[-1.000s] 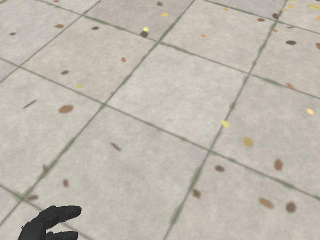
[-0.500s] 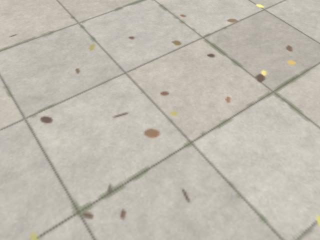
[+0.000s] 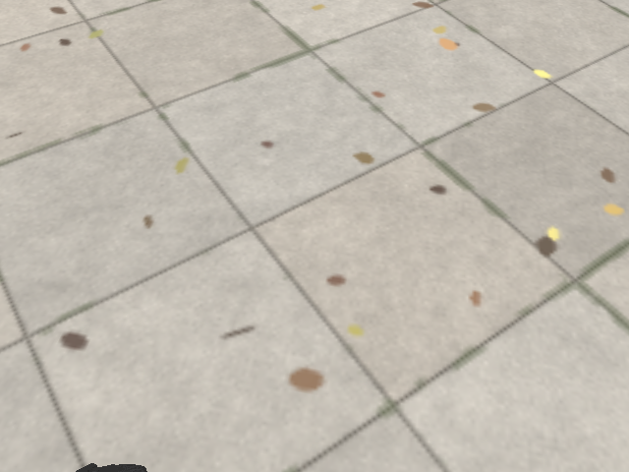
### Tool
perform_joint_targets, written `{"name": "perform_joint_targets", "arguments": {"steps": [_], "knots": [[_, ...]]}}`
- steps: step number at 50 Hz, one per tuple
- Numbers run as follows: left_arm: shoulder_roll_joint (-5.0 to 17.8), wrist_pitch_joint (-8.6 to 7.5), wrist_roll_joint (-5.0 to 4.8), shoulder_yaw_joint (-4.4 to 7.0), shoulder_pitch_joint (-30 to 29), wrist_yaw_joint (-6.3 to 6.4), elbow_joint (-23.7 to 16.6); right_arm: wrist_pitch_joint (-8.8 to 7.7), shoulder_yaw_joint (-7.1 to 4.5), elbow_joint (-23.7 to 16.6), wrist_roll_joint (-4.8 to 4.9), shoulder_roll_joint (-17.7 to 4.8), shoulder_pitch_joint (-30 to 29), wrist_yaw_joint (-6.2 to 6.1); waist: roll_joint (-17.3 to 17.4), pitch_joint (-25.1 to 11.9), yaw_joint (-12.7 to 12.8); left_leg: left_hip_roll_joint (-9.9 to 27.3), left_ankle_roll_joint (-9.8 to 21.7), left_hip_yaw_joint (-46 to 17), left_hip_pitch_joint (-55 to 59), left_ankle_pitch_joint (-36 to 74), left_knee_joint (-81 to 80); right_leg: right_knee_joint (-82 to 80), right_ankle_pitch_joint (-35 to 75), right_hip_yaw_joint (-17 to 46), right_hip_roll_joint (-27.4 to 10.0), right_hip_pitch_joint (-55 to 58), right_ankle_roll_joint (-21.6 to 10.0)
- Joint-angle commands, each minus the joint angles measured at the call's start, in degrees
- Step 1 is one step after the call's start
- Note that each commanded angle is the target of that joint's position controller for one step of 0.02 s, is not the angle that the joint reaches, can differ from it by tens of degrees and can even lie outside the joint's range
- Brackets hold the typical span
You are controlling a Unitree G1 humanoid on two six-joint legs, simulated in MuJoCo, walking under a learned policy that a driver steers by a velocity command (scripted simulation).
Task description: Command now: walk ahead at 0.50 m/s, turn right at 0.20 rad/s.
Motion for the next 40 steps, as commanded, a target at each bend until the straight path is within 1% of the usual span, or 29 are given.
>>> {"name": "perform_joint_targets", "arguments": {"steps": [1, 2, 3, 4, 5, 6, 7, 8, 9, 10, 12, 14, 16, 19, 21, 23, 25, 26, 27, 28, 29, 30, 31, 32, 34, 35, 37, 38, 40], "knots": [[6.0, -1.22, -0.27, 1.41, -5.7, -1.1, -5.7, 0.3, -2.8, -0.8, -0.03, -10.0, 2.4, -0.67, 7.2, 1.5, -0.1, 18.9, 5.9, -3.5, 4.3, 35.9, 1.6, -1.1, -6.9, -0.3, 1.1, -2.2, -3.2], [7.1, -1.03, -0.17, 1.99, -2.4, -1.07, -5.0, 0.55, -2.94, -1.1, -0.24, -10.5, 1.5, -0.9, 8.1, -1.2, 1.7, 18.3, 5.1, -2.1, 4.9, 46.9, 5.6, -0.6, -9.2, -1.8, 3.1, 2.8, -4.3], [8.8, -0.83, 0.05, 3.06, 4.1, -0.83, -3.4, 1.01, -2.86, -1.5, -0.36, -10.7, 0.2, -1.13, 7.8, -5.4, 5.4, 16.5, 3.9, 0.2, 4.1, 56.7, 14.0, -1.4, -8.8, -3.8, 5.6, 11.7, -5.8], [11.3, -0.55, 0.26, 4.2, 12.1, -0.4, -1.7, 1.22, -2.36, -2.4, -0.61, -10.0, -0.5, -1.54, 6.0, -10.6, 9.4, 14.3, 1.8, 2.6, -2.4, 54.7, 26.0, -1.2, -5.6, -0.5, 4.2, 25.0, -7.9], [17.0, -0.35, 0.72, 5.61, 18.3, -0.03, -1.6, 0.29, -1.01, -4.4, -1.5, -6.1, 5.3, -1.38, -5.1, -18.9, 8.0, 7.5, -2.4, 4.7, -23.1, 31.3, 48.0, -0.6, -7.1, 22.6, -9.3, 47.1, -16.6], [14.1, -0.12, -0.58, 4.99, 20.3, -0.23, -0.6, -1.05, 0.02, -3.9, -1.33, -3.9, 5.9, -0.66, -12.4, -23.1, 8.1, -0.7, -4.8, -0.5, -38.2, -11.0, 60.6, -11.0, -17.5, 45.5, -15.8, 57.1, -22.4], [11.0, 0.14, -0.86, 3.96, 18.4, 0.01, -1.0, -2.51, -0.7, -5.4, 0.6, -8.1, 1.1, 0.3, -6.7, -17.3, 9.7, 3.3, -3.6, -5.4, -45.1, -9.6, 63.8, -13.4, -26.2, 42.5, -14.7, 54.6, -19.3], [9.9, 0.46, -0.29, 3.67, 15.3, 0.36, -2.1, -3.41, -0.58, -7.0, 1.59, -8.4, -4.2, 0.7, -1.9, -10.7, 9.5, 5.8, -2.8, -4.4, -46.3, -5.4, 61.5, -14.3, -25.5, 35.5, -12.8, 46.9, -17.2], [9.2, 0.63, 0.22, 3.31, 12.4, 0.46, -2.6, -3.92, -0.53, -7.7, 0.63, -8.0, -6.9, 0.65, 2.8, -4.8, 7.6, 7.7, -2.7, -3.4, -45.4, -2.6, 56.1, -15.6, -19.9, 30.3, -10.7, 37.9, -16.3], [8.0, 0.51, 0.62, 2.88, 10.6, 0.69, -3.3, -3.79, -0.98, -7.9, -0.67, -8.3, -6.9, 0.34, 3.0, -3.5, 5.7, 9.5, -3.0, -3.4, -41.9, -0.3, 51.2, -16.6, -13.9, 26.8, -8.9, 32.6, -15.6], [8.0, 0.71, 0.64, 2.82, 9.2, 1.11, -4.2, -2.99, -1.01, -8.0, -1.32, -7.3, -4.8, 0.13, 0.4, -2.9, 3.4, 10.2, -4.5, -2.7, -38.1, 0.8, 46.4, -18.2, -6.7, 23.5, -6.6, 27.4, -16.0], [9.0, 0.68, 0.32, 3.14, 9.8, 1.73, -4.0, -2.15, -0.63, -8.2, -1.44, -6.0, -5.1, -0.21, -0.1, -2.4, 3.0, 10.0, -6.4, -1.2, -37.5, 2.6, 41.2, -18.8, -1.1, 20.0, -5.6, 23.6, -16.4], [10.4, 0.89, -0.06, 3.66, 11.0, 2.44, -3.4, -1.9, -0.06, -9.4, -1.5, -4.7, -9.2, -0.44, 0.0, -1.4, 4.2, 9.2, -7.9, -0.4, -36.6, 10.0, 32.9, -18.9, 0.0, 16.8, -3.5, 20.9, -15.0], [10.7, 1.75, -0.59, 3.85, 13.7, 3.16, -2.4, -2.41, 0.51, -10.6, -1.1, -3.2, -15.5, -0.06, -1.1, -1.4, 6.9, 6.3, -8.5, 0.3, -31.2, 21.8, 20.6, -17.4, -2.8, 14.6, -0.7, 18.6, -12.0], [10.8, 2.46, -0.76, 3.96, 16.0, 3.47, -1.5, -2.81, 0.32, -11.4, -0.59, -3.8, -18.7, 0.35, -1.6, -1.0, 8.0, 4.5, -8.4, 0.1, -29.4, 24.2, 16.3, -15.2, -2.4, 16.4, -0.9, 19.8, -11.1], [10.4, 3.48, -0.8, 4.04, 17.5, 3.89, -0.9, -3.23, -0.27, -11.9, -0.68, -5.0, -19.7, 0.71, -2.3, -1.8, 8.0, 3.0, -7.4, -0.9, -28.5, 22.6, 12.2, -10.2, 0.9, 19.2, -1.1, 24.1, -9.5], [10.1, 4.36, -0.48, 4.17, 16.4, 4.38, -1.6, -3.66, -1.04, -11.3, -0.71, -6.3, -17.6, 0.95, -3.9, -3.3, 6.3, 2.5, -5.7, -1.7, -26.0, 19.7, 10.1, -4.7, 4.3, 22.5, -1.5, 27.6, -7.8], [9.7, 4.6, -0.49, 4.08, 14.3, 4.51, -2.6, -3.88, -1.39, -10.5, -0.9, -6.7, -14.5, 0.81, -4.3, -4.5, 4.2, 3.0, -4.4, -1.3, -22.0, 22.1, 7.4, -0.9, 5.5, 22.6, -0.4, 27.6, -6.3], [8.0, 4.5, -0.26, 3.6, 12.8, 4.41, -3.9, -4.11, -1.89, -10.0, -1.63, -8.2, -10.0, 0.42, -3.3, -8.5, 1.7, 6.9, -1.9, -2.6, -12.7, 29.0, 6.2, 6.5, 4.8, 20.9, 2.2, 25.0, -4.0], [4.8, 4.27, 1.01, 2.5, 12.9, 4.36, -5.9, -3.83, -2.6, -9.7, -2.67, -12.0, -3.0, -0.28, 4.9, -17.0, -0.5, 19.1, 2.3, -12.3, 3.3, 48.2, 10.7, 22.5, -13.2, 15.5, 6.3, 16.3, -1.0], [3.1, 3.93, 0.15, 1.54, 25.8, 3.74, -5.6, -2.46, -2.74, -8.5, -2.51, -12.9, -1.3, 0.05, 21.4, -26.2, 4.6, 33.8, 14.2, -31.8, 19.1, 54.9, 13.0, 37.5, -49.2, 11.5, 12.0, 1.4, 1.7], [9.7, 4.48, -0.49, 2.76, 26.7, 3.69, -3.5, -1.26, -2.4, -9.6, -0.92, -9.4, -3.3, 0.06, 15.0, -24.8, 3.8, 32.8, 13.4, -33.4, 14.5, 39.7, 10.7, 44.0, -43.9, 11.4, 6.0, -2.0, 3.1], [12.0, 5.36, -0.74, 3.65, 19.3, 3.94, -4.4, -0.5, -1.41, -10.5, -0.9, -5.9, -5.5, -0.37, 10.4, -16.8, 1.6, 28.0, 10.7, -24.7, 7.8, 33.5, 9.1, 45.7, -39.3, 9.0, 4.9, -4.2, 4.4], [11.4, 6.34, -0.48, 3.74, 15.7, 4.4, -5.0, 0.3, -0.75, -10.2, -1.24, -4.9, -8.3, -0.42, 6.9, -12.1, 2.2, 24.5, 9.0, -19.3, 0.5, 30.6, 7.4, 44.3, -36.2, 7.2, 3.5, -3.8, 5.2], [8.6, 7.71, -0.1, 3.39, 14.8, 4.65, -5.9, 0.91, -0.49, -9.3, -1.76, -5.3, -11.7, -0.21, 9.1, -5.6, 4.8, 20.0, 8.3, -12.1, -12.6, 29.6, 3.6, 39.0, -33.8, 5.8, 2.0, 1.5, 5.5], [6.8, 7.9, 0.05, 2.89, 15.6, 4.7, -5.8, 0.79, -0.66, -8.8, -2.04, -5.6, -12.4, -0.07, 10.2, -4.9, 5.4, 18.5, 8.5, -9.1, -15.8, 31.3, 2.3, 35.3, -32.8, 4.4, 2.3, 4.5, 5.5], [4.8, 7.57, 0.72, 2.16, 15.8, 4.67, -5.6, 0.63, -0.88, -7.7, -1.8, -6.0, -13.1, 0.09, 10.6, -6.7, 5.9, 18.3, 9.8, -5.9, -16.6, 38.2, 2.3, 27.6, -30.8, 3.0, 2.3, 8.7, 5.4], [4.2, 7.33, 0.94, 1.8, 15.6, 4.42, -5.5, 0.67, -1.05, -7.1, -1.39, -6.3, -13.1, 0.15, 10.2, -8.6, 5.8, 18.5, 9.9, -5.0, -16.6, 34.9, 1.8, 23.3, -28.4, 2.7, 1.7, 11.2, 4.9], [4.2, 6.91, 0.77, 1.38, 13.2, 3.64, -5.7, 0.93, -1.56, -6.2, -0.27, -7.7, -12.3, 0.41, 10.6, -9.4, 4.1, 18.5, 9.9, -5.3, -17.4, 17.1, -1.3, 16.0, -23.8, 1.5, 1.1, 14.9, 3.4]]}}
